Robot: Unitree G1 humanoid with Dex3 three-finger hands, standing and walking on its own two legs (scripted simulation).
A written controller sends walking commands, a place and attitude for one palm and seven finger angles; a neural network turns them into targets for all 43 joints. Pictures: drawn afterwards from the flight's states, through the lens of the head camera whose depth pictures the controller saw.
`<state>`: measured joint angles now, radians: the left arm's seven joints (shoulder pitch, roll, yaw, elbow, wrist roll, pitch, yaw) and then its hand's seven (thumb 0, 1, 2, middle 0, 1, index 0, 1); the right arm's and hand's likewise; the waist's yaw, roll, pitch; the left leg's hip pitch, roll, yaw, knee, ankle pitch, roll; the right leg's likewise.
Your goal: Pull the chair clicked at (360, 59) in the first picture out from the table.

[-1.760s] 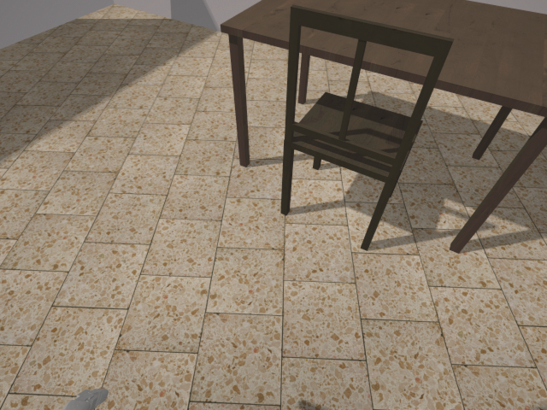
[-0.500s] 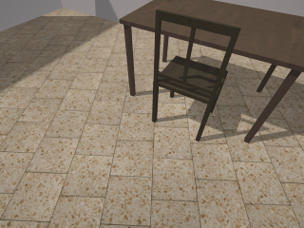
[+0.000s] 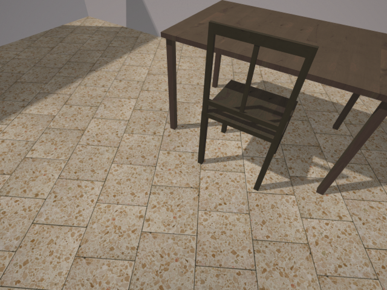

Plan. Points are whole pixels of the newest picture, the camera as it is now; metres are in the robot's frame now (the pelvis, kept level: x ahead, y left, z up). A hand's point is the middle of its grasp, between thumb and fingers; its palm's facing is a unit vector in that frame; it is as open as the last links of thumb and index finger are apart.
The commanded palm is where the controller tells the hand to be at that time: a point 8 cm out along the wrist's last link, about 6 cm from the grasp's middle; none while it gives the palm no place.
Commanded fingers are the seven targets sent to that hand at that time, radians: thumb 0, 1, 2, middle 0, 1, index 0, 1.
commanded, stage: walk to a spot facing it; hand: left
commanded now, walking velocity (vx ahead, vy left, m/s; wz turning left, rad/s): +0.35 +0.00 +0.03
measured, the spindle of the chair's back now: (248, 82) +0.98 -0.19 -0.07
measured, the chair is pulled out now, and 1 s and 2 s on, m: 0.00 0.00 0.00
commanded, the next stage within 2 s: turn to face it in 0.32 s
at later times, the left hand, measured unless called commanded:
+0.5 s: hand (139, 245) +0.28 +0.16 -0.19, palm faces -0.08 -0.97 -0.21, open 7.3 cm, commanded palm none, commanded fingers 0.00 0.90 0.90 -0.20 -0.30 -0.20 -0.30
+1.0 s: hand (139, 215) +0.36 +0.18 -0.17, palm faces -0.19 -0.96 -0.20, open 7.4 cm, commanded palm none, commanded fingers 0.00 0.90 0.90 -0.20 -0.30 -0.20 -0.30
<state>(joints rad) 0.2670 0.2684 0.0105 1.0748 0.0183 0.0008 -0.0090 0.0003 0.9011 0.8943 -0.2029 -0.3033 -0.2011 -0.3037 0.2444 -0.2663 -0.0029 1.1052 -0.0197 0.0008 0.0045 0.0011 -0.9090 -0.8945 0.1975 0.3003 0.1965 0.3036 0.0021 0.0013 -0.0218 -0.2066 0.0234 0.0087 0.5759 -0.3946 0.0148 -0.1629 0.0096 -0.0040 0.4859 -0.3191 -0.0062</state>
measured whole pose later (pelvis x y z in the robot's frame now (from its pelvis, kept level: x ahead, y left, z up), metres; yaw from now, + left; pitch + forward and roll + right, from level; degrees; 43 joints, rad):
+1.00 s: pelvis +0.26 +0.00 +0.00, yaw -17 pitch +0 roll +0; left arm 0.26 0.23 0.09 0.95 0.02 0.04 -0.01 0.00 0.91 0.89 -0.20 -0.30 -0.20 -0.30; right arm 0.16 -0.15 -0.02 0.90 -0.02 -0.01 -0.03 0.00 -0.91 -0.89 0.20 0.30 0.20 0.30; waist 0.04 -0.05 0.03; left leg -0.26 0.05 0.11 0.52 -0.27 0.01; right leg -0.47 0.05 0.01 0.95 -0.42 0.00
